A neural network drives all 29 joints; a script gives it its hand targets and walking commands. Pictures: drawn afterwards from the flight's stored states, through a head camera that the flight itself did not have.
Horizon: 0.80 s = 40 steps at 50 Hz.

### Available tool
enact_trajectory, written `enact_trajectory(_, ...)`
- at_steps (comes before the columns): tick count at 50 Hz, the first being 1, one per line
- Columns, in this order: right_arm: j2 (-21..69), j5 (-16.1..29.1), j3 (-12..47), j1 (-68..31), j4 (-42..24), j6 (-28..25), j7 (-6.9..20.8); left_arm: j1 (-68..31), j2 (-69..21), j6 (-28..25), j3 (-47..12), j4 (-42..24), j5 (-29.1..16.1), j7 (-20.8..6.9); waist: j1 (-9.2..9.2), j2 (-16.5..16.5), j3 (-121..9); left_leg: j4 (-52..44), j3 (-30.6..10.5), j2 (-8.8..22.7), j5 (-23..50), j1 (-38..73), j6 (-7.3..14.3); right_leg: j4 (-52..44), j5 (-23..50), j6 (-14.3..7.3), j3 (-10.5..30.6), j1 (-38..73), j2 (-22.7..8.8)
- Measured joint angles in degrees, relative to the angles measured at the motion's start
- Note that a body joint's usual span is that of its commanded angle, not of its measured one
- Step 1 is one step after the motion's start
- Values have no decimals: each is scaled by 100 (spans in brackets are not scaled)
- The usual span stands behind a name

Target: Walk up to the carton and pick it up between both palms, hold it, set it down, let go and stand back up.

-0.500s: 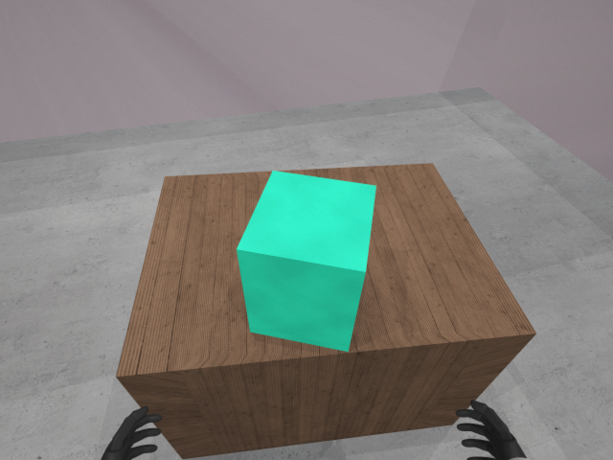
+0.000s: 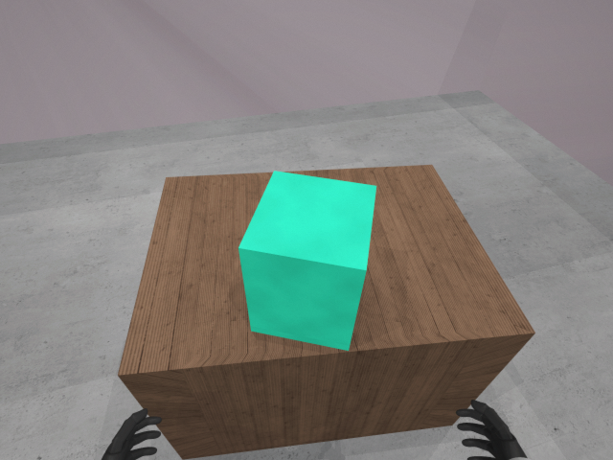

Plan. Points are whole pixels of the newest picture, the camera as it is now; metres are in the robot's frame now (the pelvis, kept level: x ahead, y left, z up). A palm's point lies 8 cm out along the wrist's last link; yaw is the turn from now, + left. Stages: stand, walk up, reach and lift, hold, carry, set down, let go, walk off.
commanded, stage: stand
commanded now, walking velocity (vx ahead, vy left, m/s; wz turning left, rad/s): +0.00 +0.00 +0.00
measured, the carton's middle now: (311, 261) +0.52 +0.00 -0.08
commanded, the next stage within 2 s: none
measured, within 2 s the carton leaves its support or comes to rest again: neither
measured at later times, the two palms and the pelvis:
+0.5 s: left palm out of the picture +0.16 +0.26 -0.09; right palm out of the picture +0.16 -0.25 -0.08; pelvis -0.01 +0.00 +0.00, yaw +0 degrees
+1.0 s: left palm out of the picture +0.16 +0.27 -0.09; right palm out of the picture +0.16 -0.25 -0.08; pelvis -0.01 +0.00 +0.00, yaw +0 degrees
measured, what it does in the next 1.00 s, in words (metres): stands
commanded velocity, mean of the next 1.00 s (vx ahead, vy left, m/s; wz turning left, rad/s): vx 0.00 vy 0.00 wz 0.00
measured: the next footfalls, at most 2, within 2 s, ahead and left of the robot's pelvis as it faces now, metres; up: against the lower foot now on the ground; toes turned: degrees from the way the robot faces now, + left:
none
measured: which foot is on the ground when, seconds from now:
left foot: down 0.00-1.00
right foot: down 0.00-1.00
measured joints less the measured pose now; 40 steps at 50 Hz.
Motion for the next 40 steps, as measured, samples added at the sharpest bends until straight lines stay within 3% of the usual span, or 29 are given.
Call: enact_trajectory(40, -1, -1, 0, 0, 0, -12, 0, 1, 34, -29, 0, 1, 0, -15, 0, 6, 0, -2, 0, 0, 46, 2, 17, -5, 53, 21, 0, 2, -2)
